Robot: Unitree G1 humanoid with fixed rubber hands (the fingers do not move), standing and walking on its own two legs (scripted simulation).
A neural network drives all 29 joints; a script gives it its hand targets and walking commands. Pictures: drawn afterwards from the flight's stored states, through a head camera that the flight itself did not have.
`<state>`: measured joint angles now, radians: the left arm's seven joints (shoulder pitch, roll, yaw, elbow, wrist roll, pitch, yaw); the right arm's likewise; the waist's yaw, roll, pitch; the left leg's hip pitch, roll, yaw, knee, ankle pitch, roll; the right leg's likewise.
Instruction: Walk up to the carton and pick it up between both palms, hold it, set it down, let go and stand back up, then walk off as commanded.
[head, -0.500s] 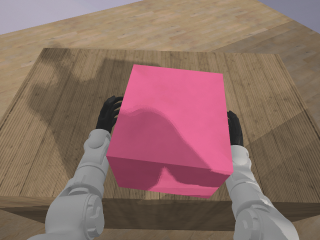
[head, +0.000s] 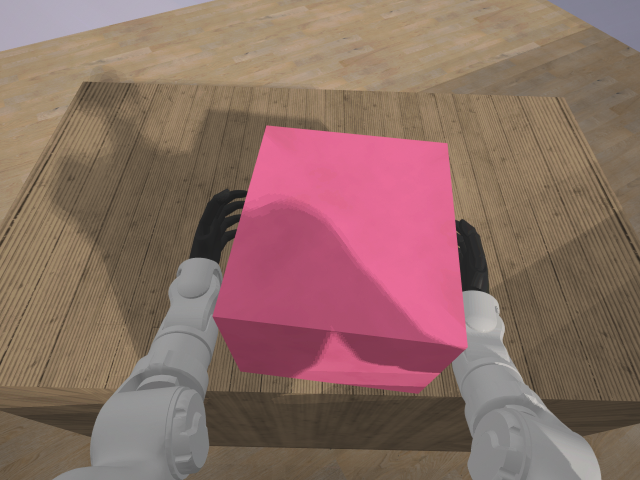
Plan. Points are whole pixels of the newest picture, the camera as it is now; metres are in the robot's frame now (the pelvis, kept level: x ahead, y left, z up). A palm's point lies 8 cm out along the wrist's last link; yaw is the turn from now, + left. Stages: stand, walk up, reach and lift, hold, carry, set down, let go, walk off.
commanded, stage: set down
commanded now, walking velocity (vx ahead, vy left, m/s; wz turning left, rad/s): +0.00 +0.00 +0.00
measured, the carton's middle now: (342, 259) +0.39 -0.01 +0.00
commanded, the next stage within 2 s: none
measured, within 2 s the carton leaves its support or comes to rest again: neither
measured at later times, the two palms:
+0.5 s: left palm (207, 253) +0.40 +0.18 +0.00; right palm (470, 277) +0.36 -0.18 +0.00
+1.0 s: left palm (194, 262) +0.38 +0.19 +0.00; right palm (498, 297) +0.33 -0.21 +0.00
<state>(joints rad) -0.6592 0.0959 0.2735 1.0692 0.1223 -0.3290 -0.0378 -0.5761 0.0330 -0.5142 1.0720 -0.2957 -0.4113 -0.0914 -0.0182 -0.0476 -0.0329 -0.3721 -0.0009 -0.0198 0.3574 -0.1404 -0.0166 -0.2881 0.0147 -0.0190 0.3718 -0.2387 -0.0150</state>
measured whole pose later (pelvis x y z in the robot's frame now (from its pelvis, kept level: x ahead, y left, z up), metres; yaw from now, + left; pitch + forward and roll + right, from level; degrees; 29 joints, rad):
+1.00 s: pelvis -0.03 +0.03 -0.02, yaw -2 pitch +18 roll -4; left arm -0.74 0.17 -0.02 1.23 -0.08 -0.34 0.06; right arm -0.61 -0.29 0.02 1.21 0.34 -0.37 -0.02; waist -0.02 0.03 -0.20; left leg -0.71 0.02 -0.02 0.58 -0.19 0.01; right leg -0.56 0.04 -0.02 0.46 -0.21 0.01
